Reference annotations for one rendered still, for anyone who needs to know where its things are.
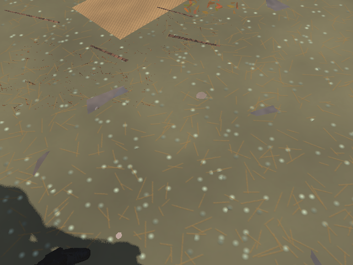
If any robot left hand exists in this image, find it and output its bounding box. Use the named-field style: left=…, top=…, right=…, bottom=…
left=35, top=247, right=90, bottom=265

